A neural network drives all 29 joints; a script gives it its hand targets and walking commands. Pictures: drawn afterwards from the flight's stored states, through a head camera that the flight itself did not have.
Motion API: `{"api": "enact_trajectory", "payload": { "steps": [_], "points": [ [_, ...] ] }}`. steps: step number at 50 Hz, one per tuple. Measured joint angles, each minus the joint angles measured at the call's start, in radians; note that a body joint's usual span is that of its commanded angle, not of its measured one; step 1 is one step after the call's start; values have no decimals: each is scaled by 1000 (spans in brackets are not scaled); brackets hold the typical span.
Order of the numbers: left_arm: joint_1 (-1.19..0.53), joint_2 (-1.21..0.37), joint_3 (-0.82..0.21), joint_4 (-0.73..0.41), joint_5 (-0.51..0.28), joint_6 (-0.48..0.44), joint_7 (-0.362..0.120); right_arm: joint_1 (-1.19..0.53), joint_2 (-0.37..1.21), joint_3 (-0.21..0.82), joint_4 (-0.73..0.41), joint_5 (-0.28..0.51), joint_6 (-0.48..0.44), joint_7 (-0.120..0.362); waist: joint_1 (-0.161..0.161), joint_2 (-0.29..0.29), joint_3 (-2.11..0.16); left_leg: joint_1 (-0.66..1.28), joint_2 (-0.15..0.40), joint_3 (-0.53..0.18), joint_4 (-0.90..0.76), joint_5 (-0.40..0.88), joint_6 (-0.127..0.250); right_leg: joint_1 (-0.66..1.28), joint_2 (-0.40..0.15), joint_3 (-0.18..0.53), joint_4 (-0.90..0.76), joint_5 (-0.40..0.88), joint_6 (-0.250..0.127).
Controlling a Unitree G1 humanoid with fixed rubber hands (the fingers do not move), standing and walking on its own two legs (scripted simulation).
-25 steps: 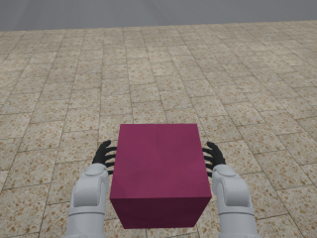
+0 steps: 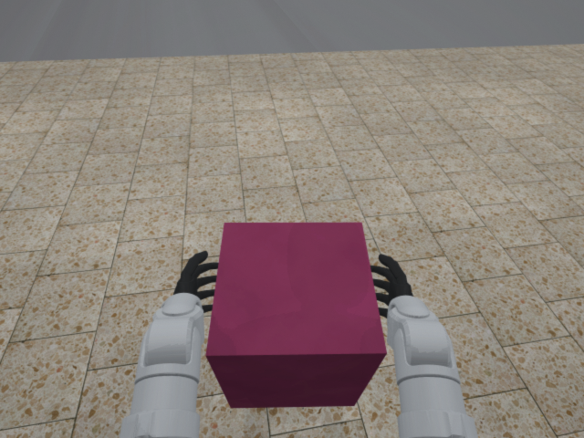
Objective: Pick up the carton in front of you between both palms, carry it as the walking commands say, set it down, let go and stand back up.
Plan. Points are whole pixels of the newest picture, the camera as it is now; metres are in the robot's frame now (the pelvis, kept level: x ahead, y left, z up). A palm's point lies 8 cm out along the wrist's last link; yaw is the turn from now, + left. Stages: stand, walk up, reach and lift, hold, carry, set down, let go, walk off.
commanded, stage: carry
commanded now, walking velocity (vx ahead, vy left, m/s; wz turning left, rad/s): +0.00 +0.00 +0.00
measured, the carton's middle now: (293, 319) +0.31 +0.00 -0.03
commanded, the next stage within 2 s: hold in 0.62 s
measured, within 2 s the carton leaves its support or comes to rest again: neither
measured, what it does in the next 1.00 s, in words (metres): stands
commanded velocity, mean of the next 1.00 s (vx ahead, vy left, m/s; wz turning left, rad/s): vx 0.00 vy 0.00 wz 0.00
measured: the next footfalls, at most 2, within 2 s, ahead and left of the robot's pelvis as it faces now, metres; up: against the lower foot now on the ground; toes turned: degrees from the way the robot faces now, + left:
none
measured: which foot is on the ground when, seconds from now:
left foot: down 0.00-1.00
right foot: down 0.00-1.00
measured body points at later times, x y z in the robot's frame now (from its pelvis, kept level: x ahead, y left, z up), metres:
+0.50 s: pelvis -0.01 +0.00 +0.00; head -0.04 +0.00 +0.45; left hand +0.29 +0.15 +0.04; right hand +0.29 -0.16 +0.04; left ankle +0.03 +0.10 -0.74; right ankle -0.03 -0.11 -0.74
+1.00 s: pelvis -0.04 +0.00 +0.01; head -0.07 +0.02 +0.45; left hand +0.28 +0.13 +0.04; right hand +0.25 -0.17 +0.04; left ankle +0.03 +0.11 -0.74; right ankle -0.03 -0.11 -0.74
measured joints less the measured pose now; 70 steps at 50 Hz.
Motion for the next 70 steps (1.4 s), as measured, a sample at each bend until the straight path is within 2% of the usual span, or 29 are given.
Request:
{"api": "enact_trajectory", "payload": {
  "steps": [32,34,37,44,50,70],
  "points": [
    [1,-1,0,-17,-2,4,0,-2,1,2,-9,3,0,1,1,-2,31,4,8,-2,-20,36,-2,-5,11,0,-2,24,-17],
    [10,1,-7,-41,2,5,-1,0,1,9,-17,0,-9,7,6,-13,93,74,-21,-67,-69,60,-18,59,35,61,-44,57,-24],
    [26,5,-12,-54,5,2,-1,0,1,17,-7,-4,-18,10,15,-9,143,148,-36,-126,-116,81,-21,127,55,89,-98,73,-23],
    [-1,-1,-4,-12,22,-3,-5,-9,2,-10,22,-5,-30,13,-4,-21,176,208,-32,-111,-133,83,-20,179,62,112,-119,94,-21],
    [-28,-7,21,18,43,-2,-13,-37,9,-35,61,-20,-36,21,5,-25,185,228,-44,-117,-124,84,-15,185,62,139,-100,94,-17],
    [-76,-20,70,80,72,-6,-23,-86,23,-89,125,-62,-42,39,6,-29,171,248,-64,-99,-128,73,7,192,55,186,-102,100,-3]
  ]
}}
